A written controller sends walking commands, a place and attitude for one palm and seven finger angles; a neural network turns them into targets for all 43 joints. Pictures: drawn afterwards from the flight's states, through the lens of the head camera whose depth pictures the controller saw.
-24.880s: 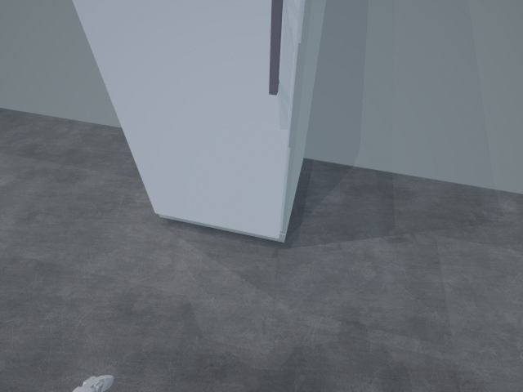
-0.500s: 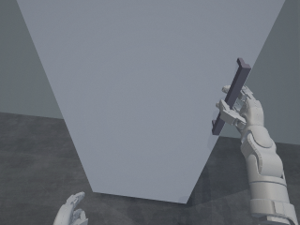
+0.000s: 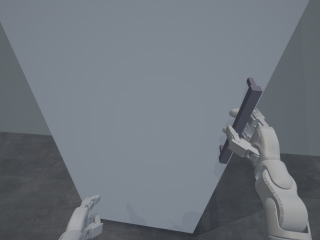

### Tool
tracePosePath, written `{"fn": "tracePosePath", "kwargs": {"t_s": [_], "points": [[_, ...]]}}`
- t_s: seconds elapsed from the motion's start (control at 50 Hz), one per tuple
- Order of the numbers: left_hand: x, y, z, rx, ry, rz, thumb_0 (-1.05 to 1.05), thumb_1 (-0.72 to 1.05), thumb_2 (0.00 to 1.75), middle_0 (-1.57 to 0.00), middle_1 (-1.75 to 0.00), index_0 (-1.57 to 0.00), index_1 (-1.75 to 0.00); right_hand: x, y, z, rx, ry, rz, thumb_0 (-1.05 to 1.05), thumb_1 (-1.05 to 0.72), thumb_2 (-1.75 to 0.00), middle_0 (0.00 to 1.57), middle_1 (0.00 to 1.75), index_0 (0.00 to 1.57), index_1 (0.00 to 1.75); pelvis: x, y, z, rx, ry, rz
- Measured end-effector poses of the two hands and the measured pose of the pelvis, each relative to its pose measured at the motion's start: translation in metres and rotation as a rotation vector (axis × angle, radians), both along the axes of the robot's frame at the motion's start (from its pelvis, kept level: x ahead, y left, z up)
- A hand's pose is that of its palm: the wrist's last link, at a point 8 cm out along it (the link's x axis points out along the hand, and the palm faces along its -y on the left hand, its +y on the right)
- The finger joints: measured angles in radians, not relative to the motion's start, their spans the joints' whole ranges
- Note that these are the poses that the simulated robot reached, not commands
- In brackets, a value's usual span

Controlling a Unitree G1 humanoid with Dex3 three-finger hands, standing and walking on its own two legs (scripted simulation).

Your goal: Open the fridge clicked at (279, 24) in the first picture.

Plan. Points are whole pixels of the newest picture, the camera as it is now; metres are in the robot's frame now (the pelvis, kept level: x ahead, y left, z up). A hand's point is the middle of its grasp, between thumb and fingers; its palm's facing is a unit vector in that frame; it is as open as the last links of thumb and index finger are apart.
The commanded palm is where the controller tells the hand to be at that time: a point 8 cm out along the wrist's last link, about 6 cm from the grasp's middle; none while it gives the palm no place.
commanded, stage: walk backward, drawing the door open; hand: right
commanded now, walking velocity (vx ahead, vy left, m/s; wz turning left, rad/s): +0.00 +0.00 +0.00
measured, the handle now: (235, 125) +0.36 -0.16 +0.16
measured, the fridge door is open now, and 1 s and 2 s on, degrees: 5 35 64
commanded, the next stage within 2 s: none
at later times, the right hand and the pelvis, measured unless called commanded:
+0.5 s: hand (227, 200) +0.17 -0.10 +0.16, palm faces +0.08 +0.98 -0.20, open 6.9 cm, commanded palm +0.13 -0.14 +0.17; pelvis -0.09 +0.02 -0.01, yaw -3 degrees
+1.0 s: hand out of the picture +0.04 -0.02 +0.15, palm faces +0.16 +0.96 -0.23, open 7.3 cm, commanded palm +0.00 -0.06 +0.17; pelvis -0.19 +0.12 -0.02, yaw -19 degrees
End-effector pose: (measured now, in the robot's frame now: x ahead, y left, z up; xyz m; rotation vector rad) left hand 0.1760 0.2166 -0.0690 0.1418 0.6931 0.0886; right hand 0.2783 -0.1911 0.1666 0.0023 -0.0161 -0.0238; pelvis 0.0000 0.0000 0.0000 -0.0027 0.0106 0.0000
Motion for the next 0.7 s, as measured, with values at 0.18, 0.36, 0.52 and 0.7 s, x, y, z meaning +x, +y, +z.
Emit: {"fn": "tracePosePath", "kwargs": {"t_s": [0.18, 0.36, 0.52, 0.7], "points": [[0.008, -0.003, 0.008, 0.047, -0.012, -0.041, 0.01, 0.91, 0.89, -0.2, -0.3, -0.21, -0.3, -0.054, 0.011, 0.003, -0.161, -0.109, 0.021, 0.0, -0.63, -0.75, 0.35, 1.36, 0.3, 1.33, -0.011, 0.0, 0.0, -0.006, 0.005, -0.012], [-0.031, 0.0, -0.003, 0.028, 0.013, -0.02, 0.01, 0.91, 0.89, -0.2, -0.3, -0.2, -0.3, -0.096, 0.026, 0.0, -0.193, -0.163, -0.006, -0.02, -0.64, -0.74, 0.41, 1.39, 0.26, 1.31, -0.05, 0.002, -0.004, -0.012, -0.008, -0.02], [-0.097, 0.009, -0.022, -0.007, 0.063, -0.02, 0.01, 0.91, 0.89, -0.2, -0.3, -0.21, -0.3, -0.143, 0.047, -0.002, -0.21, -0.188, -0.038, -0.04, -0.66, -0.71, 0.37, 1.38, 0.21, 1.27, -0.094, 0.022, -0.006, -0.007, -0.019, -0.05], [-0.157, 0.038, -0.042, 0.045, 0.108, 0.004, 0.01, 0.91, 0.89, -0.2, -0.3, -0.21, -0.3, -0.196, 0.071, -0.007, -0.236, -0.235, -0.01, -0.06, -0.69, -0.74, 0.31, 1.32, 0.13, 1.11, -0.139, 0.039, -0.017, 0.0, -0.045, -0.094]]}}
